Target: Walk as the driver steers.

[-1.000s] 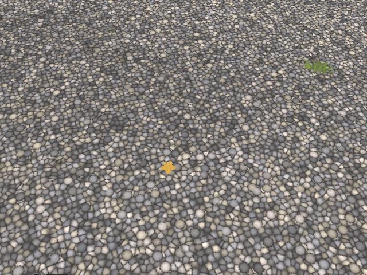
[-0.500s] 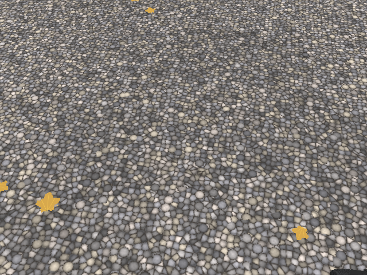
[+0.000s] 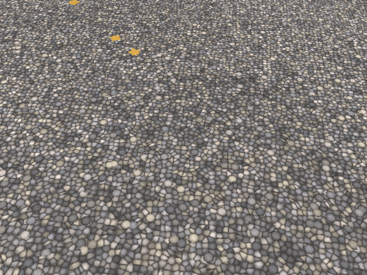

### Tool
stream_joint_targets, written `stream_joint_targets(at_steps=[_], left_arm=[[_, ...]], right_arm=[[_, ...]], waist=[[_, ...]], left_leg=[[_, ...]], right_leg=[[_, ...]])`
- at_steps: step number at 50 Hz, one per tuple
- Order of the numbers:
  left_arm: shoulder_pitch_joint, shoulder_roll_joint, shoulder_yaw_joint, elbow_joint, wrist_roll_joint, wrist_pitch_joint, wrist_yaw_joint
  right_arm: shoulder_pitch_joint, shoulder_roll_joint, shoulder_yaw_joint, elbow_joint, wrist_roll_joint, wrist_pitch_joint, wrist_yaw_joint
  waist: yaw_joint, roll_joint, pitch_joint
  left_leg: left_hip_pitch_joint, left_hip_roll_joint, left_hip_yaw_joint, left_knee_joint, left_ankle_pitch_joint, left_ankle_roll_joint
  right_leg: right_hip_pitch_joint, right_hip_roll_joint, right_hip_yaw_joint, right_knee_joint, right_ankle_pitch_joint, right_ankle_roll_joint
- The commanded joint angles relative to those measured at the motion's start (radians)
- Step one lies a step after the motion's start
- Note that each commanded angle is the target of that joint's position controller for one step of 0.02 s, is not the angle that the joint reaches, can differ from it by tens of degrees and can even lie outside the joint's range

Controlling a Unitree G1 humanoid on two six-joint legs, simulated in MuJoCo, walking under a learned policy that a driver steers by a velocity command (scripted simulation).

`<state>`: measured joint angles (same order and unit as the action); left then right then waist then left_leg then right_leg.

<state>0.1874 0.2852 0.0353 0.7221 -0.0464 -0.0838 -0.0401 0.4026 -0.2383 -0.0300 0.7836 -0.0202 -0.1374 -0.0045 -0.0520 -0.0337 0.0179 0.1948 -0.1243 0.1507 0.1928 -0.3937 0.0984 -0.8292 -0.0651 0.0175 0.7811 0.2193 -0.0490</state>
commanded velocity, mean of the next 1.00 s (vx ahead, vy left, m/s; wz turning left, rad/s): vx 0.99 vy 0.00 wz -0.89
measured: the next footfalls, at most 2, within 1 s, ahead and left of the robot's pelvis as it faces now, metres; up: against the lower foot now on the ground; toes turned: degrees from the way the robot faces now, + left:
right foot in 0.10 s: +0.32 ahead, -0.05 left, +0.00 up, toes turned -5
left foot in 0.50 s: +0.70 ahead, +0.09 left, +0.00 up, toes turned -36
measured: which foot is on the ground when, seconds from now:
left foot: down 0.00-0.12, up 0.14-0.48, down 0.50-0.96, up 0.98-1.00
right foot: up 0.00-0.08, down 0.10-0.52, up 0.54-0.96, down 0.98-1.00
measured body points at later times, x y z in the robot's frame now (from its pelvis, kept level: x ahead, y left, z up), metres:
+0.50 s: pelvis +0.46 +0.02 +0.00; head +0.47 +0.00 +0.45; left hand +0.60 +0.27 -0.11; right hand +0.61 -0.29 -0.03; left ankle +0.67 +0.11 -0.72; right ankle +0.28 -0.04 -0.72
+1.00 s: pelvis +0.79 -0.20 -0.03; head +0.80 -0.22 +0.42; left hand +1.13 -0.27 -0.07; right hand +0.54 -0.33 -0.16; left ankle +0.70 +0.10 -0.66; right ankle +0.85 -0.33 -0.73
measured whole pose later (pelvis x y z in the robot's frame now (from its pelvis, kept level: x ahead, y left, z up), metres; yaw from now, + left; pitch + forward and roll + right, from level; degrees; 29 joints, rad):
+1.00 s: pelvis +0.79 -0.20 -0.03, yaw -55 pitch +0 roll +3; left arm 0.04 0.29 0.04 0.54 -0.04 -0.04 -0.07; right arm 0.47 -0.28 -0.04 0.85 -0.01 -0.07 -0.03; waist -0.06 -0.04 0.06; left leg 0.17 0.03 0.22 0.74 -0.46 -0.04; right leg -0.57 0.03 -0.11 0.72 -0.15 -0.18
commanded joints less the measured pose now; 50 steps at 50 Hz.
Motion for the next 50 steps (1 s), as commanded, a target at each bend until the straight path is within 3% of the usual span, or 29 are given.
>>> stream_joint_targets(at_steps=[1, 3, 5, 6, 7, 8, 9, 10, 11, 14, 17, 19, 22, 24, 25, 26, 27, 28, 29, 30, 31, 35, 38, 42, 45, 47, 48, 49, 50], left_arm=[[-0.09, 0.063, 0.018, -0.09, -0.003, -0.03, -0.033], [0.0, 0.108, 0.04, -0.09, -0.011, -0.009, -0.038], [0.444, 0.218, 0.094, 0.015, -0.011, 0.034, -0.018], [0.672, 0.212, 0.088, 0.095, -0.004, 0.052, 0.005], [0.58, 0.142, 0.053, 0.109, 0.049, 0.036, 0.002], [0.406, 0.116, 0.04, 0.025, 0.065, 0.019, 0.003], [0.361, 0.085, 0.044, -0.031, 0.055, 0.016, 0.008], [0.268, 0.107, 0.047, -0.055, 0.049, 0.005, 0.009], [0.18, 0.119, 0.048, -0.085, 0.048, -0.008, 0.01], [0.093, 0.11, 0.045, -0.107, 0.04, -0.012, 0.03], [0.124, 0.119, 0.051, -0.076, 0.007, -0.005, 0.057], [0.173, 0.137, 0.061, -0.049, -0.004, 0.006, 0.061], [0.202, 0.114, 0.061, -0.028, -0.013, 0.02, 0.066], [0.181, 0.102, 0.061, -0.034, 0.0, 0.03, 0.062], [0.146, 0.074, 0.05, -0.056, 0.018, 0.028, 0.051], [0.174, -0.042, 0.012, -0.089, 0.053, 0.026, 0.042], [0.303, -0.062, -0.009, -0.151, -0.023, 0.008, 0.038], [0.254, 0.032, 0.001, -0.116, -0.042, 0.019, 0.051], [0.136, 0.084, 0.013, -0.128, -0.015, 0.026, 0.049], [0.07, 0.089, 0.018, -0.138, 0.011, 0.03, 0.045], [0.013, 0.084, 0.023, -0.163, 0.026, 0.029, 0.039], [-0.017, 0.034, 0.015, -0.203, -0.004, 0.062, 0.014], [-0.062, 0.036, 0.007, -0.228, 0.006, 0.059, 0.002], [-0.219, 0.039, 0.001, -0.261, 0.01, 0.041, -0.026], [-0.26, 0.067, 0.015, -0.273, 0.005, 0.028, -0.048], [-0.117, 0.127, 0.049, -0.25, -0.003, 0.038, -0.047], [0.092, 0.186, 0.083, -0.196, -0.006, 0.049, -0.04], [0.356, 0.221, 0.112, -0.117, 0.0, 0.058, -0.02], [0.379, 0.215, 0.091, -0.057, 0.01, 0.061, 0.003]], right_arm=[[-0.014, -0.202, -0.042, -0.042, -0.004, 0.003, -0.041], [-0.037, -0.254, -0.058, -0.047, -0.01, 0.039, -0.074], [-0.205, -0.29, -0.073, -0.103, -0.023, 0.057, -0.083], [-0.352, -0.226, -0.058, -0.13, 0.007, 0.045, -0.054], [-0.257, 0.018, 0.011, -0.198, 0.005, 0.008, -0.012], [-0.141, 0.016, 0.036, -0.25, 0.053, -0.03, 0.016], [-0.213, -0.094, 0.023, -0.271, 0.059, -0.055, 0.036], [-0.22, -0.113, 0.016, -0.28, 0.048, -0.058, 0.043], [-0.211, -0.109, 0.017, -0.262, 0.023, -0.045, 0.036], [-0.199, -0.158, 0.002, -0.242, 0.004, -0.004, -0.003], [-0.381, -0.086, 0.028, -0.314, -0.014, 0.002, -0.017], [-0.443, -0.072, 0.024, -0.338, 0.017, 0.004, -0.014], [-0.433, -0.136, -0.013, -0.332, 0.064, -0.001, -0.013], [-0.309, -0.184, -0.049, -0.3, 0.074, -0.012, -0.011], [-0.118, -0.216, -0.073, -0.265, 0.075, -0.016, -0.012], [0.097, -0.276, -0.085, -0.228, 0.061, -0.006, -0.017], [0.092, -0.355, -0.094, -0.208, 0.017, -0.003, 0.007], [0.002, -0.252, -0.083, -0.244, 0.015, 0.005, 0.008], [-0.026, -0.19, -0.07, -0.237, 0.02, 0.014, 0.001], [-0.03, -0.181, -0.067, -0.215, 0.011, 0.021, -0.001], [-0.044, -0.168, -0.063, -0.19, 0.003, 0.023, 0.0], [-0.059, -0.091, -0.042, -0.101, 0.024, 0.017, 0.009], [-0.092, -0.14, -0.05, -0.076, 0.013, 0.016, 0.002], [-0.031, -0.193, -0.053, -0.031, 0.008, 0.016, -0.011], [0.01, -0.267, -0.061, -0.007, 0.004, 0.028, -0.025], [-0.002, -0.326, -0.075, -0.01, 0.007, 0.05, -0.044], [-0.057, -0.339, -0.081, -0.035, 0.008, 0.058, -0.047], [-0.115, -0.308, -0.07, -0.058, 0.02, 0.048, -0.039], [-0.078, -0.12, -0.016, -0.068, -0.009, 0.022, -0.022]], waist=[[0.024, 0.109, 0.075], [0.105, 0.176, -0.002], [0.34, 0.169, -0.145], [0.457, -0.057, -0.128], [0.244, -0.394, -0.095], [0.136, -0.322, -0.23], [0.154, -0.071, -0.183], [0.057, 0.139, -0.066], [0.006, 0.203, 0.007], [-0.028, 0.157, 0.086], [0.06, 0.045, 0.097], [0.121, -0.011, 0.042], [0.127, -0.074, 0.003], [0.043, -0.098, -0.066], [-0.064, -0.08, -0.181], [-0.111, 0.121, -0.364], [0.0, 0.587, -0.414], [-0.031, 0.391, -0.263], [-0.059, 0.239, -0.135], [-0.056, 0.078, -0.071], [-0.042, 0.049, -0.013], [0.013, 0.129, 0.043], [0.037, 0.096, 0.094], [-0.018, 0.035, 0.156], [0.003, 0.095, 0.109], [0.121, 0.194, 0.007], [0.234, 0.216, -0.089], [0.36, 0.139, -0.169], [0.256, -0.164, -0.146]], left_leg=[[-0.157, 0.238, 0.045, 0.011, 1.219, -0.175], [-0.062, 0.284, 0.058, 0.215, 1.611, -0.19], [-0.234, 0.311, 0.015, 0.7, 1.738, -0.171], [-0.456, 0.135, 0.048, 1.27, 0.87, -0.164], [-0.952, -0.013, -0.146, 1.648, -0.223, -0.161], [-1.129, 0.007, -0.319, 1.685, -0.23, -0.112], [-1.113, 0.047, -0.343, 1.516, -0.095, -0.039], [-1.052, 0.091, -0.328, 1.342, 0.006, -0.011], [-0.971, 0.124, -0.336, 1.231, 0.049, -0.027], [-0.817, 0.185, -0.311, 0.982, 0.112, -0.114], [-0.62, 0.15, -0.225, 0.598, 0.348, -0.173], [-0.493, 0.096, -0.208, 0.443, 0.467, -0.204], [-0.491, 0.097, -0.281, 0.302, 0.434, -0.213], [-0.38, 0.106, -0.273, 0.282, 0.329, -0.171], [-0.161, 0.169, -0.294, 0.337, 0.272, -0.132], [0.159, 0.353, -0.535, 0.344, 0.002, -0.081], [0.306, 0.572, -1.195, 0.094, -0.446, 0.098], [0.198, 0.549, -1.178, 0.056, -0.623, 0.087], [0.084, 0.502, -0.954, 0.074, -0.429, 0.053], [-0.025, 0.454, -0.768, 0.087, -0.186, 0.034], [-0.116, 0.413, -0.643, 0.086, -0.028, 0.029], [-0.22, 0.36, -0.363, 0.046, 0.232, 0.007], [-0.273, 0.359, -0.221, -0.011, 0.358, 0.012], [-0.232, 0.333, -0.051, -0.059, 0.509, -0.046], [-0.169, 0.318, 0.054, 0.042, 1.157, -0.104], [-0.128, 0.358, 0.063, 0.284, 1.58, -0.105], [-0.211, 0.374, 0.045, 0.512, 1.666, -0.09], [-0.446, 0.327, 0.03, 0.844, 1.383, -0.08], [-0.765, 0.154, -0.005, 1.265, -0.055, -0.072]], right_leg=[[0.22, 0.112, -0.154, -0.122, 0.04, -0.036], [0.33, 0.167, -0.216, -0.11, -0.074, -0.057], [0.756, 0.138, -0.112, -0.059, -0.191, -0.136], [0.967, 0.056, -0.004, -0.216, -0.034, -0.198], [1.162, 0.046, 0.225, -0.084, -0.16, -0.273], [1.19, -0.109, 0.677, -0.294, -0.678, -0.42], [1.085, -0.149, 0.809, -0.519, -0.943, -0.388], [0.871, -0.156, 0.817, -0.593, -0.982, -0.345], [0.689, -0.114, 0.782, -0.609, -0.917, -0.341], [0.41, 0.019, 0.55, -0.615, -0.662, -0.315], [0.249, 0.126, 0.354, -0.582, -0.491, -0.253], [0.264, 0.135, 0.367, -0.547, -0.553, -0.203], [0.489, 0.104, 0.448, -0.425, -0.604, -0.159], [0.583, 0.085, 0.455, -0.252, -0.446, -0.113], [0.531, 0.109, 0.401, -0.013, -0.35, -0.072], [0.355, 0.155, 0.29, 0.355, -0.641, -0.05], [-0.001, 0.177, 0.193, 0.642, -0.787, -0.019], [-0.108, 0.073, 0.169, 0.744, -0.659, -0.008], [-0.122, 0.049, 0.125, 0.749, -0.581, -0.005], [-0.074, 0.011, 0.107, 0.709, -0.538, -0.003], [-0.05, -0.02, 0.11, 0.649, -0.506, -0.006], [-0.046, -0.089, 0.088, 0.581, -0.477, -0.012], [-0.069, -0.09, 0.072, 0.476, -0.353, 0.009], [-0.013, -0.05, -0.048, 0.183, -0.173, -0.015], [0.209, 0.076, -0.198, 0.018, -0.183, -0.068], [0.402, 0.145, -0.226, 0.021, -0.293, -0.103], [0.645, 0.158, -0.198, 0.023, -0.33, -0.142], [1.029, 0.106, -0.062, -0.142, -0.203, -0.208], [1.227, -0.027, 0.164, -0.101, -0.172, -0.223]])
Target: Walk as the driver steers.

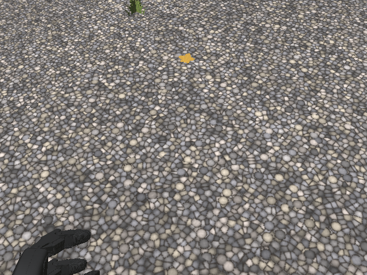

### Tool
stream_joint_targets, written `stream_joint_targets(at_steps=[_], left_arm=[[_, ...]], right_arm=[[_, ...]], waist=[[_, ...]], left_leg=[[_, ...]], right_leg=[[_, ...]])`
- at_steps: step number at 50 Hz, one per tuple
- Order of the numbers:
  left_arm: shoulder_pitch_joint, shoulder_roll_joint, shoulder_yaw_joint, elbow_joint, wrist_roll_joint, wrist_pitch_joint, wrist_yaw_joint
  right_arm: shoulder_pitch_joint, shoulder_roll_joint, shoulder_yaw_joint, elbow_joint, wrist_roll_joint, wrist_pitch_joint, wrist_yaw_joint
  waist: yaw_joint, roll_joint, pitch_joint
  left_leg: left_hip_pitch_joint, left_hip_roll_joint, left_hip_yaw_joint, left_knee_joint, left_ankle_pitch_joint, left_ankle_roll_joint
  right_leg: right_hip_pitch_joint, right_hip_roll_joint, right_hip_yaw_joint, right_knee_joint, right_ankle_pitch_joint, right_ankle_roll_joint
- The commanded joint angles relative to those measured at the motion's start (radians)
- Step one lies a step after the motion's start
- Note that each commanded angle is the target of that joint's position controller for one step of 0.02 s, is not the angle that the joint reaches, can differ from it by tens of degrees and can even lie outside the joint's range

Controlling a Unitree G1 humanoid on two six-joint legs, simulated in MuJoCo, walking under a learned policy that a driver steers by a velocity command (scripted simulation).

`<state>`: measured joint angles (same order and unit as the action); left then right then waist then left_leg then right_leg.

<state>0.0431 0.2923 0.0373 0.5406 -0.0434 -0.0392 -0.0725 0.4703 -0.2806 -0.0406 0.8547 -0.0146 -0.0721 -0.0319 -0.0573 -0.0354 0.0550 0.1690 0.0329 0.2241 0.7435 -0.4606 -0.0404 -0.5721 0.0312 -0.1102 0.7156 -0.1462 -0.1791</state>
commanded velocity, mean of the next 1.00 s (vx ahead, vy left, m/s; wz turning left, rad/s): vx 1.00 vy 0.00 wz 0.60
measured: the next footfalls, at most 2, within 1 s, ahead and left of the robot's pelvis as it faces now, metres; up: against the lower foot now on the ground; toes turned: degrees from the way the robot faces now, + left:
left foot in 0.46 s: +0.63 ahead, +0.14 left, +0.00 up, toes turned +11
right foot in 0.88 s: +1.05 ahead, +0.09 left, +0.00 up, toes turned +42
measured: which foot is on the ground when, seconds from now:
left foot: up 0.00-0.44, down 0.46-0.88, up 0.90-1.00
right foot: down 0.00-0.46, up 0.48-0.86, down 0.88-1.00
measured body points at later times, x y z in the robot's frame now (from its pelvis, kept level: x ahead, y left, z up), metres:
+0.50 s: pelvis +0.45 +0.06 +0.00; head +0.47 +0.06 +0.45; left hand +0.45 +0.35 -0.12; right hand +0.66 -0.17 -0.09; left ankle +0.59 +0.13 -0.70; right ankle +0.19 -0.06 -0.60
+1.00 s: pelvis +0.89 +0.14 +0.03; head +0.91 +0.16 +0.48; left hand +0.86 +0.46 -0.04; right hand +1.15 -0.02 -0.07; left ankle +0.72 +0.15 -0.57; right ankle +1.02 +0.06 -0.69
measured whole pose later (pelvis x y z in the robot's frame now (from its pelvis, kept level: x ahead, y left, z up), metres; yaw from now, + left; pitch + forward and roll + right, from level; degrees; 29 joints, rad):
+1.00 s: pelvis +0.89 +0.14 +0.03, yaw +41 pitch +1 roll -2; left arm 0.18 0.28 0.05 0.61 0.00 -0.11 0.00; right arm 0.32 -0.32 -0.06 0.70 0.04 -0.03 0.00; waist -0.01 0.04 0.03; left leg -0.40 -0.04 -0.10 1.37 -0.38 0.06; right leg -0.35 0.02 0.02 0.57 -0.23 0.03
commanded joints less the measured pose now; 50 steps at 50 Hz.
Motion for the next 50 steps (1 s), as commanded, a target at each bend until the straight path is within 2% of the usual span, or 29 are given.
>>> stream_joint_targets(at_steps=[1, 2, 3, 4, 6, 9, 13, 16, 18, 20, 22, 23, 24, 25, 26, 27, 28, 29, 32, 35, 37, 41, 43, 44, 45, 46, 47, 49, 50], left_arm=[[0.433, 0.226, 0.074, 0.058, 0.05, -0.009, 0.038], [0.468, 0.161, 0.08, 0.078, 0.048, -0.017, 0.039], [0.406, 0.155, 0.071, 0.087, 0.044, -0.035, 0.038], [0.298, 0.122, 0.057, 0.086, 0.047, -0.051, 0.034], [0.207, 0.043, 0.031, 0.096, 0.071, -0.073, 0.031], [0.223, 0.036, 0.032, 0.145, 0.059, -0.095, 0.032], [0.27, 0.051, 0.029, 0.172, 0.068, -0.115, 0.062], [0.338, 0.082, 0.029, 0.206, 0.059, -0.114, 0.08], [0.351, 0.11, 0.031, 0.218, 0.059, -0.095, 0.09], [0.342, 0.166, 0.045, 0.213, 0.071, -0.061, 0.112], [0.244, 0.22, 0.063, 0.187, 0.081, -0.029, 0.128], [0.144, 0.225, 0.065, 0.155, 0.071, -0.03, 0.12], [0.149, 0.052, 0.017, 0.14, 0.08, -0.065, 0.086], [0.267, -0.049, -0.023, 0.057, 0.017, -0.107, 0.062], [0.179, 0.063, -0.018, 0.034, 0.007, -0.144, 0.048], [0.101, 0.086, -0.009, 0.001, -0.004, -0.155, 0.046], [0.105, 0.071, -0.012, 0.005, 0.013, -0.154, 0.051], [0.121, 0.067, -0.01, 0.017, 0.042, -0.145, 0.059], [0.136, 0.095, 0.003, 0.027, 0.061, -0.107, 0.078], [-0.057, 0.028, -0.02, -0.05, 0.077, -0.099, 0.081], [-0.126, 0.004, -0.02, -0.078, 0.059, -0.101, 0.077], [-0.123, 0.097, 0.028, -0.082, 0.005, -0.111, 0.08], [0.081, 0.158, 0.07, -0.041, -0.003, -0.122, 0.083], [0.339, 0.181, 0.082, 0.002, -0.003, -0.113, 0.09], [0.441, 0.259, 0.087, 0.022, 0.044, -0.104, 0.083], [0.413, 0.239, 0.087, 0.035, 0.043, -0.099, 0.065], [0.339, 0.141, 0.072, 0.007, 0.038, -0.088, 0.075], [0.314, 0.111, 0.06, 0.049, 0.052, -0.07, 0.079], [0.291, 0.099, 0.054, 0.07, 0.061, -0.072, 0.081]], right_arm=[[0.035, -0.042, 0.027, -0.181, 0.041, -0.085, 0.029], [-0.102, -0.156, 0.001, -0.175, 0.079, -0.1, 0.031], [-0.193, -0.158, -0.001, -0.206, 0.102, -0.1, 0.026], [-0.206, -0.13, 0.004, -0.186, 0.088, -0.087, 0.018], [-0.112, -0.117, -0.002, -0.134, 0.079, -0.029, 0.025], [-0.155, -0.06, 0.003, -0.133, 0.064, 0.02, 0.022], [-0.317, -0.05, 0.007, -0.178, 0.048, -0.003, 0.042], [-0.41, -0.024, 0.015, -0.203, 0.056, -0.024, 0.076], [-0.443, -0.042, 0.008, -0.225, 0.058, -0.032, 0.103], [-0.398, -0.089, -0.013, -0.237, 0.064, -0.025, 0.115], [-0.096, -0.178, -0.055, -0.183, 0.073, 0.012, 0.105], [0.172, -0.242, -0.087, -0.115, 0.066, 0.033, 0.086], [0.222, -0.248, -0.078, -0.071, 0.058, 0.052, 0.068], [0.111, -0.232, -0.066, -0.124, 0.017, 0.023, 0.069], [0.086, -0.158, -0.058, -0.162, 0.009, 0.011, 0.065], [0.047, -0.132, -0.05, -0.171, 0.005, -0.005, 0.068], [-0.029, -0.135, -0.051, -0.186, 0.012, -0.019, 0.077], [-0.099, -0.136, -0.052, -0.208, 0.016, -0.029, 0.075], [-0.158, -0.118, -0.045, -0.222, 0.037, -0.025, 0.056], [-0.142, -0.118, -0.043, -0.202, 0.056, -0.013, 0.026], [-0.106, -0.141, -0.054, -0.182, 0.059, -0.001, 0.019], [-0.078, -0.124, -0.06, -0.157, 0.073, 0.005, 0.011], [-0.116, -0.127, -0.063, -0.169, 0.053, 0.013, 0.018], [-0.17, -0.083, -0.043, -0.206, 0.02, 0.016, 0.028], [0.022, 0.076, 0.0, -0.236, 0.039, 0.01, 0.035], [0.036, 0.005, 0.013, -0.255, 0.102, 0.009, 0.03], [-0.08, -0.082, -0.006, -0.244, 0.092, 0.017, 0.021], [-0.257, -0.109, -0.02, -0.277, 0.036, 0.019, 0.029], [-0.265, -0.092, -0.023, -0.295, 0.038, 0.022, 0.039]], waist=[[0.117, -0.272, -0.458], [0.216, -0.067, -0.395], [0.174, 0.041, -0.182], [0.107, 0.149, -0.09], [0.017, 0.077, -0.019], [0.018, 0.029, 0.057], [0.085, 0.034, 0.073], [0.128, 0.039, 0.084], [0.123, 0.003, 0.081], [0.067, -0.067, -0.003], [-0.118, -0.143, -0.139], [-0.258, -0.1, -0.222], [-0.205, 0.241, -0.174], [-0.036, 0.482, -0.29], [-0.098, 0.236, -0.303], [-0.052, 0.063, -0.192], [0.024, -0.073, -0.099], [0.067, -0.092, -0.065], [0.111, -0.035, 0.009], [0.041, 0.023, 0.064], [-0.016, 0.085, 0.023], [-0.013, 0.147, -0.026], [0.119, 0.159, -0.155], [0.245, 0.146, -0.332], [0.137, -0.276, -0.508], [0.131, -0.465, -0.482], [0.173, -0.272, -0.3], [0.175, 0.019, -0.102], [0.137, -0.001, -0.054]], left_leg=[[-0.938, -0.046, -0.317, 0.903, -0.136, 0.095], [-0.992, -0.007, -0.353, 0.843, 0.012, 0.112], [-1.017, 0.025, -0.333, 0.77, 0.078, 0.118], [-0.956, 0.079, -0.34, 0.701, 0.144, 0.113], [-0.828, 0.142, -0.366, 0.641, 0.228, 0.09], [-0.85, 0.15, -0.369, 0.536, 0.337, 0.054], [-0.854, 0.095, -0.266, 0.204, 0.665, 0.044], [-0.833, 0.049, -0.198, -0.005, 0.796, 0.079], [-0.838, -0.005, -0.138, -0.108, 0.748, 0.114], [-0.766, -0.089, -0.051, -0.107, 0.622, 0.146], [-0.478, -0.12, -0.063, -0.021, 0.441, 0.197], [-0.142, -0.084, -0.171, -0.058, 0.444, 0.242], [0.062, -0.029, -0.287, -0.004, 0.384, 0.291], [0.26, 0.165, -0.918, -0.247, -0.041, 0.523], [0.229, 0.198, -1.103, -0.472, -0.267, 0.477], [0.083, 0.187, -1.079, -0.528, -0.264, 0.416], [-0.098, 0.166, -1.031, -0.535, -0.174, 0.407], [-0.223, 0.117, -0.961, -0.529, -0.069, 0.411], [-0.43, 0.017, -0.753, -0.544, 0.182, 0.391], [-0.63, -0.08, -0.596, -0.538, 0.304, 0.337], [-0.685, -0.099, -0.59, -0.526, 0.269, 0.283], [-0.447, -0.052, -0.7, -0.381, 0.236, 0.229], [-0.368, -0.061, -0.673, -0.122, 0.509, 0.177], [-0.495, -0.076, -0.609, 0.174, 0.513, 0.142], [-0.809, -0.192, -0.508, 0.544, -0.139, 0.105], [-1.025, -0.089, -0.429, 0.732, -0.074, 0.102], [-1.086, -0.037, -0.389, 0.779, 0.038, 0.095], [-1.036, 0.026, -0.34, 0.707, 0.133, 0.1], [-0.999, 0.061, -0.353, 0.661, 0.168, 0.101]], right_leg=[[1.15, -0.348, 0.834, -0.219, -0.108, -0.298], [1.034, -0.353, 0.896, -0.428, -0.401, -0.248], [0.826, -0.342, 0.806, -0.491, -0.433, -0.21], [0.631, -0.316, 0.706, -0.503, -0.358, -0.167], [0.38, -0.253, 0.482, -0.523, -0.234, -0.113], [0.233, -0.183, 0.215, -0.56, -0.037, -0.025], [0.285, -0.111, -0.001, -0.601, 0.193, 0.068], [0.436, -0.144, -0.049, -0.619, 0.317, 0.128], [0.593, -0.171, -0.08, -0.563, 0.602, 0.162], [0.741, -0.202, -0.097, -0.406, 1.077, 0.189], [0.711, -0.246, -0.083, -0.054, 1.399, 0.185], [0.508, -0.218, -0.069, 0.286, 1.278, 0.17], [0.143, -0.024, -0.037, 0.765, 0.0, 0.176], [-0.268, 0.104, 0.173, 1.055, -0.461, 0.208], [-0.3, 0.052, 0.281, 0.955, -0.322, 0.127], [-0.276, 0.013, 0.281, 0.819, -0.246, 0.093], [-0.22, -0.02, 0.28, 0.715, -0.207, 0.099], [-0.154, -0.046, 0.293, 0.636, -0.188, 0.117], [-0.063, -0.096, 0.264, 0.431, -0.166, 0.188], [0.077, -0.058, 0.178, 0.085, 0.053, 0.241], [0.238, -0.001, 0.147, -0.085, 0.228, 0.258], [0.282, -0.006, 0.237, -0.248, 0.217, 0.259], [0.476, -0.019, 0.219, -0.24, 0.122, 0.211], [0.786, -0.126, 0.281, -0.125, -0.011, 0.167], [1.135, -0.394, 0.802, -0.255, -0.378, 0.011], [1.12, -0.493, 1.152, -0.411, -0.788, -0.049], [0.977, -0.429, 1.002, -0.438, -0.771, -0.011], [0.711, -0.33, 0.645, -0.425, -0.347, 0.049], [0.618, -0.306, 0.55, -0.436, -0.237, 0.049]])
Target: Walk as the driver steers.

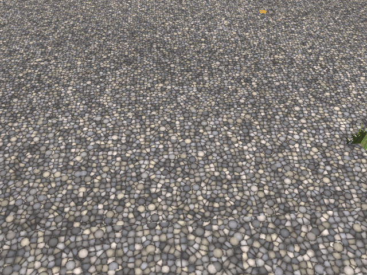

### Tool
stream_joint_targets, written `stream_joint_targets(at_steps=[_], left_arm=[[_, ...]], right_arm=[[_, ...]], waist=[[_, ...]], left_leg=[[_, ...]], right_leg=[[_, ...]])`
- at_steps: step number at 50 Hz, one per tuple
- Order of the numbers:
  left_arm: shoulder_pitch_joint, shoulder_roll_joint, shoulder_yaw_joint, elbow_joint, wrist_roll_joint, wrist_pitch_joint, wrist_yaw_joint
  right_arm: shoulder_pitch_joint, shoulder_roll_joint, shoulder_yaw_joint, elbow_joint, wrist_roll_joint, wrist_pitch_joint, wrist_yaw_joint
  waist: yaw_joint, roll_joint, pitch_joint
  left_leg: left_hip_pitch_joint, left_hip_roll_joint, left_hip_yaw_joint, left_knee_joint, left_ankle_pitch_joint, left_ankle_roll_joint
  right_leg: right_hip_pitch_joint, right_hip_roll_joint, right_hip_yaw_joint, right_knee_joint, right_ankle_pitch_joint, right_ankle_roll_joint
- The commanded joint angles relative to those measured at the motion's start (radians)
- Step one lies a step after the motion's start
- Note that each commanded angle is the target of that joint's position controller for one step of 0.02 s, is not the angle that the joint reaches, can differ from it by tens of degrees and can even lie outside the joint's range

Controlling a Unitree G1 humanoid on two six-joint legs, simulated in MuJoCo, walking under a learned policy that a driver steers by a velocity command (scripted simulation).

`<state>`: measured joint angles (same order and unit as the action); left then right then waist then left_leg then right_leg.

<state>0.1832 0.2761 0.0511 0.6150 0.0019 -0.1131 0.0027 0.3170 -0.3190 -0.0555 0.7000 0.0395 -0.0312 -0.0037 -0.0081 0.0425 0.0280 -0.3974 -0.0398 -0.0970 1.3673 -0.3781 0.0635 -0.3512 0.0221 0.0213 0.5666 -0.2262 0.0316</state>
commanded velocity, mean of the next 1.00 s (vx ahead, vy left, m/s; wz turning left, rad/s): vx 0.54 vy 0.00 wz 0.85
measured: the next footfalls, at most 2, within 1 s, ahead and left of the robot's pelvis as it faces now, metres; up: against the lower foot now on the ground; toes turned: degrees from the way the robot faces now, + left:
left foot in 0.36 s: +0.48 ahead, +0.14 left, +0.00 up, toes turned +25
right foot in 0.90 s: +0.82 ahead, +0.11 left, -0.17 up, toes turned +56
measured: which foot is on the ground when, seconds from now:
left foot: up 0.00-0.34, down 0.36-0.90, up 0.92-1.00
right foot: down 0.00-0.36, up 0.38-0.88, down 0.90-1.00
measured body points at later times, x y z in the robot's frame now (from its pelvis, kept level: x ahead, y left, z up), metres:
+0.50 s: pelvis +0.39 +0.06 -0.01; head +0.42 +0.08 +0.44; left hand +0.41 +0.37 -0.10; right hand +0.63 -0.13 -0.11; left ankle +0.44 +0.12 -0.72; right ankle +0.39 -0.14 -0.61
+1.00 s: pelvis +0.68 +0.09 -0.16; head +0.69 +0.08 +0.29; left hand +0.52 +0.31 -0.27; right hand +0.95 +0.03 -0.28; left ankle +0.50 +0.12 -0.60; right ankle +0.80 +0.08 -0.90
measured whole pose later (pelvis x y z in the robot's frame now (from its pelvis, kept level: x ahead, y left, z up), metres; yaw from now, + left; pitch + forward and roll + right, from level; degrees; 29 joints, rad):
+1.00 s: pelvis +0.68 +0.09 -0.16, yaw +50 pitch +0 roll -1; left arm 0.30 0.24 0.04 0.83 0.02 -0.04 -0.05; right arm 0.24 -0.24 -0.03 0.71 0.04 0.04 -0.05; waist 0.03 0.06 -0.02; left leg -0.66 -0.18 -0.21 2.05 -0.83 -0.07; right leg -0.30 0.09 0.08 0.40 -0.13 -0.04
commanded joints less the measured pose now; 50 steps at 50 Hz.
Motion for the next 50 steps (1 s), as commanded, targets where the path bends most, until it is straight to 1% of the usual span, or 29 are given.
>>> stream_joint_targets(at_steps=[1, 3, 7, 11, 14, 16, 17, 18, 19, 20, 21, 22, 23, 25, 27, 29, 30, 32, 33, 38, 39, 43, 44, 45, 46, 47, 48, 49, 50], left_arm=[[0.136, 0.079, 0.03, 0.016, 0.013, -0.001, 0.003], [0.127, 0.04, 0.02, 0.057, -0.009, -0.005, -0.004], [0.095, 0.1, 0.032, 0.094, 0.005, -0.006, 0.004], [0.187, 0.158, 0.033, 0.146, 0.006, -0.005, 0.011], [0.215, 0.229, 0.045, 0.158, 0.004, 0.013, 0.024], [0.193, 0.299, 0.064, 0.146, -0.001, 0.034, 0.041], [0.152, 0.306, 0.068, 0.126, 0.002, 0.041, 0.042], [0.113, 0.257, 0.057, 0.114, -0.011, 0.034, 0.037], [0.204, 0.066, 0.004, 0.057, 0.021, -0.006, 0.019], [0.229, 0.124, -0.007, -0.003, -0.019, -0.048, 0.007], [0.065, 0.204, 0.008, -0.029, -0.034, -0.063, 0.01], [0.021, 0.177, 0.006, -0.05, -0.036, -0.061, 0.018], [0.044, 0.169, 0.006, -0.018, -0.011, -0.045, 0.026], [0.095, 0.208, 0.026, 0.009, 0.005, 0.001, 0.027], [0.015, 0.152, 0.015, -0.03, 0.029, 0.022, 0.033], [-0.02, 0.059, -0.014, -0.046, 0.052, 0.037, 0.029], [0.064, 0.084, -0.006, -0.002, 0.055, 0.035, 0.016], [-0.046, 0.15, 0.019, -0.032, 0.022, 0.032, 0.0], [-0.108, 0.147, 0.016, -0.06, 0.019, 0.037, -0.005], [-0.208, 0.132, 0.008, -0.085, 0.02, 0.022, -0.046], [-0.175, 0.132, 0.012, -0.063, -0.001, 0.027, -0.05], [-0.021, 0.108, 0.035, 0.034, -0.015, 0.034, -0.065], [0.074, 0.097, 0.041, 0.083, -0.006, 0.043, -0.062], [0.294, 0.114, 0.049, 0.142, 0.013, 0.044, -0.063], [0.383, 0.128, 0.049, 0.182, 0.028, 0.043, -0.066], [0.376, 0.15, 0.04, 0.212, 0.012, 0.044, -0.073], [0.353, 0.152, 0.034, 0.195, 0.013, 0.053, -0.07], [0.27, 0.203, 0.036, 0.175, 0.019, 0.07, -0.052], [0.162, 0.231, 0.035, 0.164, 0.021, 0.091, -0.018]], right_arm=[[-0.109, -0.037, -0.008, -0.148, -0.002, -0.008, 0.017], [-0.111, -0.001, -0.001, -0.164, 0.013, 0.013, 0.024], [-0.173, -0.001, 0.01, -0.191, -0.002, 0.013, 0.038], [-0.322, 0.005, 0.019, -0.221, -0.003, -0.004, 0.072], [-0.335, -0.041, -0.001, -0.22, 0.004, -0.015, 0.096], [-0.161, -0.117, -0.042, -0.187, 0.017, -0.009, 0.095], [0.048, -0.186, -0.08, -0.128, 0.016, -0.002, 0.087], [0.225, -0.214, -0.1, -0.068, 0.012, 0.007, 0.064], [0.142, -0.256, -0.088, -0.093, -0.02, 0.009, 0.048], [0.107, -0.246, -0.084, -0.158, -0.057, -0.01, 0.05], [0.088, -0.201, -0.081, -0.174, -0.044, -0.023, 0.053], [0.03, -0.191, -0.076, -0.155, -0.038, -0.036, 0.056], [-0.038, -0.162, -0.069, -0.163, -0.029, -0.047, 0.056], [-0.123, -0.147, -0.064, -0.181, -0.043, -0.043, 0.046], [-0.151, -0.133, -0.06, -0.171, -0.025, -0.031, 0.023], [-0.152, -0.161, -0.074, -0.154, -0.035, 0.021, -0.02], [-0.171, -0.173, -0.075, -0.169, -0.056, 0.044, -0.042], [-0.073, -0.142, -0.064, -0.152, -0.032, 0.055, -0.072], [-0.059, -0.119, -0.054, -0.141, -0.008, 0.058, -0.081], [-0.081, -0.053, -0.032, -0.147, -0.021, 0.072, -0.123], [-0.064, -0.043, -0.027, -0.14, -0.02, 0.076, -0.129], [0.022, -0.001, -0.006, -0.088, -0.013, 0.08, -0.117], [0.057, 0.04, 0.012, -0.059, -0.036, 0.078, -0.095], [0.059, 0.076, 0.023, -0.048, -0.05, 0.071, -0.068], [0.11, 0.082, 0.02, -0.042, -0.029, 0.063, -0.043], [0.235, 0.06, 0.018, -0.017, -0.001, 0.055, -0.03], [0.207, 0.013, 0.005, 0.0, 0.007, 0.049, -0.024], [0.095, -0.006, 0.002, -0.046, 0.014, 0.053, -0.029], [-0.038, -0.011, 0.005, -0.112, 0.031, 0.068, -0.05]], waist=[[0.066, -0.113, -0.002], [0.035, -0.141, 0.019], [0.008, -0.09, 0.093], [0.065, -0.04, 0.146], [0.032, -0.104, 0.091], [-0.09, -0.172, -0.01], [-0.19, -0.164, -0.099], [-0.26, -0.052, -0.128], [-0.074, 0.344, -0.174], [-0.072, 0.25, -0.466], [-0.111, 0.026, -0.364], [-0.034, -0.092, -0.161], [0.019, -0.174, -0.11], [0.082, -0.145, -0.046], [0.082, -0.118, -0.02], [0.073, -0.069, -0.13], [0.089, -0.046, -0.245], [0.026, 0.001, -0.24], [0.028, -0.019, -0.157], [-0.019, 0.072, -0.1], [-0.029, 0.065, -0.088], [-0.066, -0.039, -0.011], [-0.055, -0.111, -0.023], [0.042, -0.208, -0.107], [0.051, -0.35, -0.16], [-0.001, -0.396, -0.235], [0.032, -0.319, -0.263], [0.017, -0.197, -0.273], [-0.003, -0.169, -0.197]], left_leg=[[-0.412, 0.159, -0.027, 0.019, 0.084, 0.001], [-0.428, 0.191, -0.015, -0.001, 0.079, 0.007], [-0.473, 0.198, 0.006, -0.13, 0.267, -0.019], [-0.421, 0.149, 0.13, -0.409, 0.444, 0.022], [-0.197, 0.029, 0.271, -0.55, 0.414, 0.067], [0.024, -0.038, 0.289, -0.571, 0.307, 0.105], [0.273, -0.061, 0.26, -0.604, 0.303, 0.136], [0.565, -0.008, 0.128, -0.756, 0.423, 0.181], [0.811, 0.156, -0.266, -0.732, 0.694, 0.302], [0.91, 0.353, -0.738, -0.942, 0.306, 0.467], [0.756, 0.315, -0.736, -1.043, 0.284, 0.39], [0.555, 0.284, -0.631, -1.057, 0.397, 0.36], [0.403, 0.243, -0.53, -1.039, 0.514, 0.329], [0.136, 0.178, -0.371, -1.036, 0.729, 0.297], [-0.038, 0.092, -0.267, -1.013, 0.821, 0.251], [-0.077, 0.014, -0.181, -0.903, 1.033, 0.204], [-0.058, 0.013, -0.166, -0.818, 1.096, 0.169], [0.056, 0.03, -0.273, -0.784, 0.825, 0.157], [0.059, 0.003, -0.283, -0.774, 0.622, 0.142], [0.134, -0.006, -0.376, -0.585, 0.197, 0.091], [0.161, -0.015, -0.377, -0.538, 0.166, 0.089], [0.064, -0.103, -0.289, -0.275, -0.025, 0.026], [-0.058, -0.134, -0.236, -0.12, -0.124, 0.009], [-0.231, -0.186, -0.144, 0.153, -0.414, -0.035], [-0.488, -0.255, -0.062, 0.536, -0.656, -0.11], [-0.642, -0.19, -0.128, 0.768, -0.635, -0.148], [-0.685, -0.155, -0.139, 0.931, -0.581, -0.167], [-0.668, -0.095, -0.096, 1.017, -0.46, -0.174], [-0.68, -0.045, -0.05, 0.986, -0.303, -0.171]], right_leg=[[0.347, -0.274, 0.337, -0.303, -0.096, -0.155], [0.303, -0.266, 0.226, -0.323, 0.001, -0.153], [0.232, -0.257, 0.02, -0.384, 0.19, -0.153], [0.3, -0.234, -0.14, -0.405, 0.385, -0.095], [0.377, -0.224, -0.242, -0.31, 0.984, -0.047], [0.399, -0.263, -0.244, -0.053, 1.353, -0.05], [0.309, -0.257, -0.224, 0.206, 1.365, -0.051], [0.092, -0.157, -0.228, 0.599, 0.83, -0.024], [-0.291, 0.056, -0.124, 1.058, -0.344, 0.019], [-0.426, 0.066, 0.142, 1.158, -0.36, 0.0], [-0.412, 0.023, 0.165, 1.038, -0.263, -0.03], [-0.422, 0.001, 0.145, 0.92, -0.239, -0.032], [-0.352, -0.042, 0.142, 0.853, -0.215, -0.017], [-0.199, -0.079, 0.138, 0.704, -0.201, 0.022], [-0.117, -0.063, 0.084, 0.468, -0.159, 0.043], [-0.003, 0.023, 0.011, 0.356, 0.071, 0.044], [0.086, 0.048, 0.006, 0.446, 0.297, 0.041], [-0.08, 0.061, 0.111, 0.471, 0.307, 0.039], [-0.179, 0.065, 0.133, 0.367, 0.274, 0.041], [-0.171, -0.02, 0.23, -0.02, 0.563, 0.038], [-0.152, -0.059, 0.258, -0.124, 0.611, 0.035], [0.157, -0.167, 0.18, -0.519, 1.017, 0.029], [0.312, -0.165, 0.118, -0.467, 1.045, 0.04], [0.544, -0.227, 0.145, -0.286, 1.345, 0.026], [0.763, -0.294, 0.219, -0.041, 1.496, -0.069], [0.846, -0.389, 0.36, 0.064, 1.423, -0.182], [0.783, -0.417, 0.375, 0.058, 1.24, -0.24], [0.655, -0.447, 0.456, -0.026, 0.883, -0.31], [0.466, -0.5, 0.608, -0.189, 0.425, -0.37]])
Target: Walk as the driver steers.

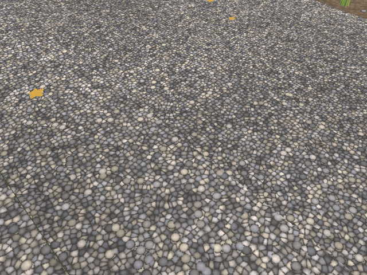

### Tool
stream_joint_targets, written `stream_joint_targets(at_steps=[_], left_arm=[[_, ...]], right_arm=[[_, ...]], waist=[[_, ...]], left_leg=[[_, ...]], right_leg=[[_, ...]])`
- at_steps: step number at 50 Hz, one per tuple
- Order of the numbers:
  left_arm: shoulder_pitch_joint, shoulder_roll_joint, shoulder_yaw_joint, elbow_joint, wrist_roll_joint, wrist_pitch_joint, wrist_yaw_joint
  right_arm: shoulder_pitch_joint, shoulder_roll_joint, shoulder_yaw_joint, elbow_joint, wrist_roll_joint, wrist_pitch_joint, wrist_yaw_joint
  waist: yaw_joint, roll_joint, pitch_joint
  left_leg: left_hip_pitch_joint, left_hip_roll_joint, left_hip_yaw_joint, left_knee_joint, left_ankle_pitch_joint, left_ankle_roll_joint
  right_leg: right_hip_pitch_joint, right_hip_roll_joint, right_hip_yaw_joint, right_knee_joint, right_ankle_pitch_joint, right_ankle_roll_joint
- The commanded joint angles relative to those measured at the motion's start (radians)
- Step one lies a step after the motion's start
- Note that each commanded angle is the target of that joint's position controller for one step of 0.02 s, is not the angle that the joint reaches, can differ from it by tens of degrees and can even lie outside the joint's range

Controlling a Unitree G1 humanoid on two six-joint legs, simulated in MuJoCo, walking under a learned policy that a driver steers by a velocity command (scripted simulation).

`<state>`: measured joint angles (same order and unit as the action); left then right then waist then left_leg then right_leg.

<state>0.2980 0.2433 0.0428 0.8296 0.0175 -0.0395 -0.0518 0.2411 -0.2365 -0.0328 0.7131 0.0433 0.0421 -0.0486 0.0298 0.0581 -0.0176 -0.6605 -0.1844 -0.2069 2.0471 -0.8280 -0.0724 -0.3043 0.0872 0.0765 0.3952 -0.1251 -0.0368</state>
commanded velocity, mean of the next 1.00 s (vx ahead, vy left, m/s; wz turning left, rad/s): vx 0.31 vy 0.00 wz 0.07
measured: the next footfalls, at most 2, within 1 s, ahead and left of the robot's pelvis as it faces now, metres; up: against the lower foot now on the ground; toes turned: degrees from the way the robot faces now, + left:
left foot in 0.52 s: +0.00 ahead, +0.12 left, +0.17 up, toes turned +2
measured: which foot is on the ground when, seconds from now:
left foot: up 0.00-0.50, down 0.52-1.00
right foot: down 0.00-0.56, up 0.58-1.00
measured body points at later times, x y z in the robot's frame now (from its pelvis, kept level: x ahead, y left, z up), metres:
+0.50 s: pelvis +0.01 +0.00 +0.01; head +0.02 +0.00 +0.46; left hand +0.01 +0.26 -0.12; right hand +0.26 -0.15 -0.03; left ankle -0.02 +0.12 -0.52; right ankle +0.07 -0.10 -0.74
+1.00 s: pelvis +0.21 +0.00 +0.12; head +0.24 +0.03 +0.57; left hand +0.45 +0.23 +0.03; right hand +0.11 -0.24 +0.01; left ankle -0.04 +0.12 -0.56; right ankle +0.39 -0.18 -0.56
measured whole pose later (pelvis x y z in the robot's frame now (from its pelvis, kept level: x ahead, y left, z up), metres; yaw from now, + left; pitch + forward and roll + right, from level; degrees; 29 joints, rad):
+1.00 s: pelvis +0.21 +0.00 +0.12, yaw +1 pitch +5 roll -2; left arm 0.05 0.27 0.07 0.65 -0.03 -0.05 -0.09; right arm 0.64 -0.18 0.00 0.87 0.04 -0.07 -0.07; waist -0.11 -0.04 -0.05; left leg 0.03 0.05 0.01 0.61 -0.72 0.00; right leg -0.76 -0.07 0.04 0.75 0.18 -0.01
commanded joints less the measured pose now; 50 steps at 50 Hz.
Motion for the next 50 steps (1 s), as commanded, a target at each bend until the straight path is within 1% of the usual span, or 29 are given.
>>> stream_joint_targets(at_steps=[1, 2, 3, 5, 7, 13, 14, 15, 17, 18, 19, 21, 22, 23, 24, 25, 26, 27, 28, 29, 30, 31, 32, 33, 35, 36, 40, 44, 50], left_arm=[[-0.017, 0.188, 0.012, -0.084, 0.012, 0.039, 0.079], [-0.062, 0.155, -0.013, -0.089, 0.009, 0.052, 0.103], [-0.046, 0.129, -0.035, -0.086, 0.001, 0.072, 0.116], [0.037, 0.078, -0.06, -0.058, 0.001, 0.089, 0.112], [0.112, 0.058, -0.068, -0.038, 0.008, 0.091, 0.11], [0.203, 0.052, -0.056, -0.026, -0.004, 0.091, 0.129], [0.207, 0.062, -0.054, -0.029, 0.011, 0.086, 0.128], [0.201, 0.057, -0.05, -0.03, -0.007, 0.091, 0.13], [0.215, 0.041, -0.043, -0.031, -0.013, 0.102, 0.136], [0.211, 0.052, -0.034, -0.032, -0.014, 0.11, 0.138], [0.207, 0.083, -0.024, -0.04, 0.01, 0.106, 0.134], [0.169, 0.102, -0.009, -0.054, -0.007, 0.107, 0.135], [0.174, 0.083, -0.004, -0.049, -0.033, 0.124, 0.142], [0.202, 0.089, 0.008, -0.049, -0.03, 0.141, 0.142], [0.185, 0.135, 0.027, -0.062, -0.013, 0.142, 0.13], [0.158, 0.158, 0.039, -0.069, -0.026, 0.141, 0.117], [0.163, 0.104, 0.031, -0.056, -0.05, 0.135, 0.104], [0.277, 0.039, 0.021, -0.031, -0.072, 0.133, 0.1], [0.253, 0.008, 0.019, -0.06, -0.06, 0.121, 0.094], [-0.085, 0.065, 0.04, -0.196, -0.061, 0.087, 0.07], [-0.39, 0.136, 0.068, -0.282, -0.065, 0.013, 0.046], [-0.386, 0.13, 0.069, -0.27, -0.074, -0.026, 0.031], [-0.273, 0.101, 0.059, -0.212, -0.062, -0.025, 0.029], [-0.145, 0.096, 0.059, -0.143, -0.053, -0.008, 0.039], [0.038, 0.085, 0.059, -0.064, -0.065, 0.041, 0.049], [0.05, 0.08, 0.055, -0.069, -0.06, 0.062, 0.051], [-0.16, 0.053, 0.034, -0.161, -0.037, 0.052, 0.027], [-0.344, 0.052, 0.028, -0.245, -0.046, 0.007, -0.003], [-0.515, 0.014, 0.002, -0.313, -0.06, -0.054, -0.068]], right_arm=[[-0.094, -0.114, -0.022, -0.149, -0.003, 0.019, -0.027], [-0.132, -0.093, -0.022, -0.165, -0.022, 0.039, -0.033], [-0.126, -0.029, -0.006, -0.175, -0.021, 0.054, -0.039], [-0.103, 0.023, 0.011, -0.189, -0.028, 0.051, -0.044], [-0.073, 0.067, 0.027, -0.202, -0.025, 0.035, -0.045], [-0.135, 0.108, 0.054, -0.247, -0.025, 0.02, -0.054], [-0.139, 0.102, 0.051, -0.247, -0.024, 0.011, -0.053], [-0.153, 0.11, 0.058, -0.26, -0.024, 0.014, -0.05], [-0.214, 0.13, 0.068, -0.284, -0.029, 0.01, -0.04], [-0.231, 0.141, 0.076, -0.295, -0.032, 0.005, -0.031], [-0.224, 0.134, 0.074, -0.293, -0.032, -0.011, -0.024], [-0.24, 0.128, 0.085, -0.315, -0.04, -0.031, -0.015], [-0.278, 0.154, 0.103, -0.334, -0.043, -0.031, -0.01], [-0.286, 0.166, 0.109, -0.33, -0.036, -0.035, -0.002], [-0.214, 0.143, 0.099, -0.303, -0.034, -0.05, 0.003], [-0.151, 0.119, 0.091, -0.286, -0.041, -0.057, 0.006], [-0.06, 0.107, 0.088, -0.253, -0.05, -0.065, 0.019], [-0.04, 0.092, 0.081, -0.226, -0.05, -0.065, 0.032], [0.083, 0.007, 0.048, -0.194, -0.043, -0.057, 0.04], [0.338, -0.191, -0.02, -0.107, -0.056, -0.061, 0.029], [0.373, -0.244, -0.054, -0.052, -0.057, -0.129, 0.008], [0.258, -0.205, -0.046, -0.043, -0.039, -0.175, 0.0], [0.186, -0.153, -0.031, -0.036, -0.04, -0.189, 0.007], [0.118, -0.084, -0.017, -0.023, -0.05, -0.175, 0.021], [-0.021, 0.046, 0.025, -0.03, -0.059, -0.138, 0.044], [-0.057, 0.052, 0.031, -0.03, -0.048, -0.128, 0.039], [0.197, -0.035, 0.006, 0.067, -0.033, -0.138, -0.003], [0.436, -0.065, 0.007, 0.133, -0.02, -0.139, -0.023], [0.476, -0.085, -0.004, 0.152, 0.004, -0.109, -0.03]], waist=[[-0.006, -0.07, -0.06], [-0.012, -0.091, 0.004], [-0.003, -0.127, 0.045], [0.009, -0.158, 0.089], [0.009, -0.157, 0.041], [0.024, -0.125, -0.02], [0.026, -0.121, -0.028], [0.016, -0.123, -0.015], [0.028, -0.144, 0.003], [0.024, -0.155, 0.004], [0.023, -0.171, -0.015], [0.009, -0.158, -0.019], [0.012, -0.159, -0.017], [0.032, -0.2, -0.029], [0.005, -0.248, -0.051], [-0.031, -0.282, -0.07], [-0.065, -0.26, -0.081], [-0.034, -0.222, -0.069], [-0.064, -0.039, -0.05], [-0.258, 0.358, 0.104], [-0.326, 0.251, 0.284], [-0.213, 0.177, 0.277], [-0.121, 0.162, 0.228], [-0.051, 0.109, 0.172], [0.076, 0.074, 0.151], [0.102, 0.085, 0.16], [-0.009, -0.028, 0.135], [-0.141, 0.024, 0.101], [-0.183, 0.049, 0.157]], left_leg=[[-0.397, 0.108, 0.068, 0.299, 0.203, -0.021], [-0.327, 0.108, 0.091, 0.281, 0.262, 0.006], [-0.345, 0.087, 0.117, 0.31, 0.276, 0.017], [-0.381, 0.066, 0.141, 0.312, 0.327, 0.032], [-0.41, 0.06, 0.148, 0.319, 0.322, 0.022], [-0.515, 0.098, 0.107, 0.198, 0.278, -0.002], [-0.487, 0.091, 0.104, 0.309, 0.284, -0.006], [-0.512, 0.119, 0.103, 0.169, 0.258, 0.001], [-0.476, 0.156, 0.163, 0.022, 0.238, 0.011], [-0.435, 0.18, 0.194, -0.067, 0.224, 0.021], [-0.358, 0.182, 0.208, 0.074, 0.256, 0.023], [-0.324, 0.214, 0.179, -0.022, 0.184, 0.048], [-0.294, 0.226, 0.213, -0.345, 0.041, 0.076], [-0.156, 0.185, 0.296, -0.47, -0.05, 0.095], [0.013, 0.182, 0.315, -0.403, 0.079, 0.111], [0.089, 0.172, 0.299, -0.457, 0.037, 0.139], [0.2, 0.18, 0.27, -0.601, 0.042, 0.176], [0.123, 0.102, 0.264, -0.893, -0.195, 0.228], [0.248, 0.203, -0.012, -1.043, -0.24, 0.339], [0.38, 0.452, -0.644, -1.561, -0.614, 0.579], [0.455, 0.538, -1.106, -1.758, -0.608, 0.644], [0.534, 0.555, -1.038, -1.7, -0.329, 0.558], [0.514, 0.53, -0.868, -1.618, -0.052, 0.47], [0.419, 0.492, -0.653, -1.533, 0.058, 0.392], [0.041, 0.361, -0.277, -1.546, 0.079, 0.297], [-0.043, 0.334, -0.166, -1.574, 0.135, 0.274], [0.186, 0.322, -0.004, -1.626, 0.265, 0.271], [0.685, 0.38, -0.024, -1.605, 0.476, 0.282], [0.746, 0.414, 0.038, -1.579, 0.668, 0.256]], right_leg=[[0.248, -0.52, 0.512, -0.113, 0.015, -0.25], [0.092, -0.427, 0.45, -0.162, -0.194, -0.164], [0.032, -0.345, 0.375, -0.166, -0.313, -0.102], [-0.032, -0.245, 0.247, -0.129, -0.228, -0.073], [0.029, -0.232, 0.237, -0.104, -0.102, -0.104], [0.252, -0.294, 0.299, -0.081, 0.106, -0.189], [0.237, -0.32, 0.311, -0.094, 0.208, -0.221], [0.274, -0.3, 0.303, -0.085, 0.128, -0.209], [0.266, -0.285, 0.3, -0.134, 0.058, -0.206], [0.251, -0.281, 0.294, -0.159, 0.042, -0.206], [0.202, -0.324, 0.303, -0.181, 0.207, -0.247], [0.211, -0.327, 0.27, -0.158, 0.351, -0.255], [0.235, -0.27, 0.228, -0.155, 0.216, -0.215], [0.174, -0.251, 0.184, -0.208, 0.159, -0.209], [0.072, -0.288, 0.187, -0.25, 0.284, -0.225], [0.062, -0.311, 0.188, -0.255, 0.329, -0.24], [0.014, -0.312, 0.184, -0.258, 0.21, -0.232], [0.107, -0.236, 0.175, -0.193, -0.079, -0.175], [-0.055, -0.183, 0.17, -0.025, -0.256, -0.113], [-0.636, -0.047, 0.09, 0.343, -0.501, -0.047], [-1.028, 0.011, 0.399, 0.557, -0.481, -0.085], [-1.114, 0.014, 0.449, 0.68, -0.399, -0.098], [-1.043, 0.004, 0.421, 0.748, -0.344, -0.088], [-0.907, -0.013, 0.358, 0.817, -0.253, -0.053], [-0.541, -0.027, 0.208, 0.953, -0.025, 0.02], [-0.462, -0.027, 0.165, 0.97, 0.072, 0.046], [-0.459, -0.081, 0.066, 0.694, 0.304, 0.052], [-0.698, -0.127, 0.024, 0.465, 0.289, 0.046], [-0.642, -0.175, -0.048, 0.259, 0.324, 0.013]])
Velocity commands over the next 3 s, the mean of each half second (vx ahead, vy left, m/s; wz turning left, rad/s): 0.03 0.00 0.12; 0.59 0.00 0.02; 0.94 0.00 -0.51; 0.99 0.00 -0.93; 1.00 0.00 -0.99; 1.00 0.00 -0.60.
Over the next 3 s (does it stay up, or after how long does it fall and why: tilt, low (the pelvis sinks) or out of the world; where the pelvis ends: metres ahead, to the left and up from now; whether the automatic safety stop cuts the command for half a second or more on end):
stays up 1.49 -1.02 -0.37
